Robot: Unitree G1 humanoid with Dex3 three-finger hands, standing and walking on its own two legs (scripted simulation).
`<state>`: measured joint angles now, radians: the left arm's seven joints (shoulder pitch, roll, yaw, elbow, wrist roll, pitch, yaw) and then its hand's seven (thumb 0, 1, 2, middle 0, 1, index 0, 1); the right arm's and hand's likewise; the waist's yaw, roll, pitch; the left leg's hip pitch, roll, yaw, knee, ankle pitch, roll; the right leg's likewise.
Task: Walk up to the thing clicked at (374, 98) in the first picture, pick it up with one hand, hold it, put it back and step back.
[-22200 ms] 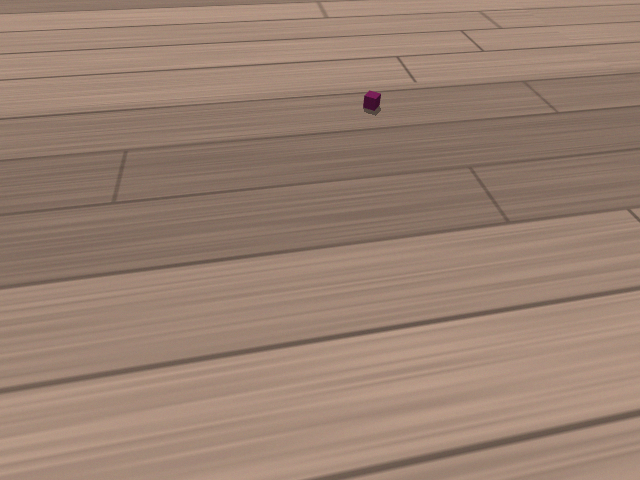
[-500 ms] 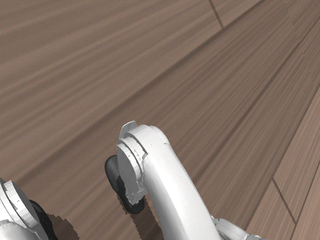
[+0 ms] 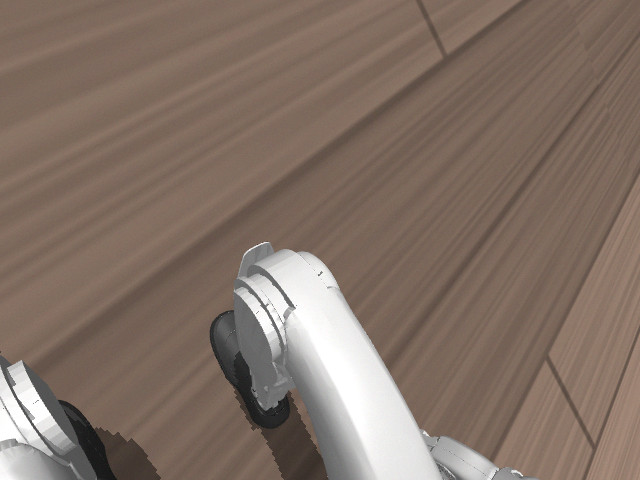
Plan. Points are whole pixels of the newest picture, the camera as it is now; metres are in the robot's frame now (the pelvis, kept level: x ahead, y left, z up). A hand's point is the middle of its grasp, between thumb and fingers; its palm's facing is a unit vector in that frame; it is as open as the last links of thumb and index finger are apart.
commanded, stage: close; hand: left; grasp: from above
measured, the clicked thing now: out of the picture +0.41 +0.38 -0.29
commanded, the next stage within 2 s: settle in 0.44 s
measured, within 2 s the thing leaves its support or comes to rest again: leaves its support in 1.00 s
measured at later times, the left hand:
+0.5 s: hand out of the picture +0.41 +0.37 -0.26, palm faces +0.02 -0.45 -0.89, open 11.4 cm
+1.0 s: hand out of the picture +0.41 +0.38 -0.24, palm faces +0.08 -0.47 -0.88, open 10.6 cm
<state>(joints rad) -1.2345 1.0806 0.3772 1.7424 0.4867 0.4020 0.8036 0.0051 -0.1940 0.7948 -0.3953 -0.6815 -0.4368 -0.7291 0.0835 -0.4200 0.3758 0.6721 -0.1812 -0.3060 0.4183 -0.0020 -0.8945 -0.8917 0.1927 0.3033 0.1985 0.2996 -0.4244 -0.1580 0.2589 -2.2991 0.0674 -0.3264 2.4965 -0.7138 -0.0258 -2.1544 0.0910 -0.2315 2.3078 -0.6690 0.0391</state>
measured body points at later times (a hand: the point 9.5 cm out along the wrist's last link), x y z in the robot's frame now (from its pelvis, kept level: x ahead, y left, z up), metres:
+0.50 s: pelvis +0.00 +0.00 +0.00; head +0.29 +0.13 +0.31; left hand +0.41 +0.39 -0.20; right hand +0.03 -0.25 -0.04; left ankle +0.06 +0.14 -0.29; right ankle +0.12 -0.11 -0.29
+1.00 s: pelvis +0.00 +0.00 +0.01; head +0.29 +0.13 +0.32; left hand +0.41 +0.40 -0.19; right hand +0.03 -0.25 -0.04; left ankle +0.06 +0.14 -0.29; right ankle +0.12 -0.11 -0.29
